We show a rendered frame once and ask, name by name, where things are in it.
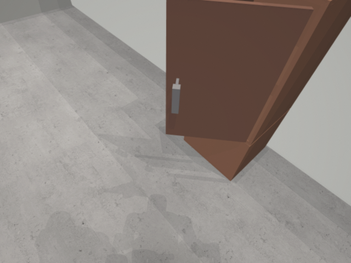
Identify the cupboard door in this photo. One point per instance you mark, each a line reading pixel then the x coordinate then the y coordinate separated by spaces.
pixel 228 56

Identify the handle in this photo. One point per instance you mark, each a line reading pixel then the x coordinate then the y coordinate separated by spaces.
pixel 175 96

